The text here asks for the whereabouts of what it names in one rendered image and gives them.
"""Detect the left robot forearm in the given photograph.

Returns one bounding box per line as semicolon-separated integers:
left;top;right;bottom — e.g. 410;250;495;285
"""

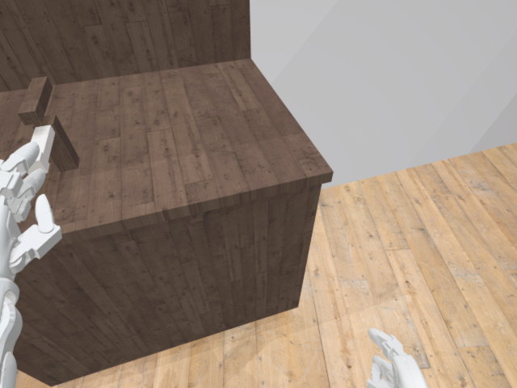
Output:
0;277;23;388

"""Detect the counter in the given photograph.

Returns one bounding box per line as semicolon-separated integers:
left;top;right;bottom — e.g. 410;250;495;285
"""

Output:
0;0;334;387

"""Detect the tap lever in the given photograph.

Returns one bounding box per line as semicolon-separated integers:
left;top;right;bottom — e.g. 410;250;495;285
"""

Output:
28;125;55;175

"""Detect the robot right hand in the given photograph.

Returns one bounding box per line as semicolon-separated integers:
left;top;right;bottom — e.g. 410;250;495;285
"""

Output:
367;328;428;388

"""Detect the robot left hand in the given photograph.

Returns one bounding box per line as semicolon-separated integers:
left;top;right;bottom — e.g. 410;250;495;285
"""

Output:
0;141;62;282

